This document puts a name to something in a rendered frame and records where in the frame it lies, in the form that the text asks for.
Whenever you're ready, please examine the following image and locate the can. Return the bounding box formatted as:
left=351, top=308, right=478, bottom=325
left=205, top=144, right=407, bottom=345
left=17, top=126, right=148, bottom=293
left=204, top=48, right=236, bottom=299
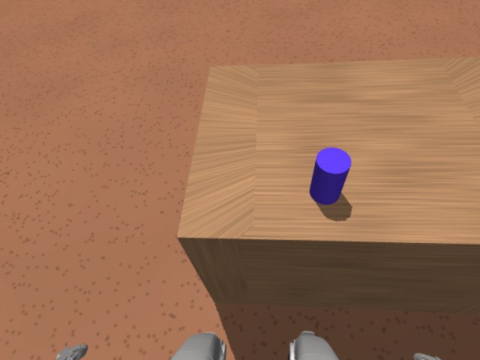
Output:
left=310, top=148, right=352, bottom=205

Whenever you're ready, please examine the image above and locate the left robot hand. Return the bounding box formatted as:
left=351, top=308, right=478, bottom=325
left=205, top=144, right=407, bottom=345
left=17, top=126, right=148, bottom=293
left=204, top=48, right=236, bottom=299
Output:
left=56, top=344, right=88, bottom=360

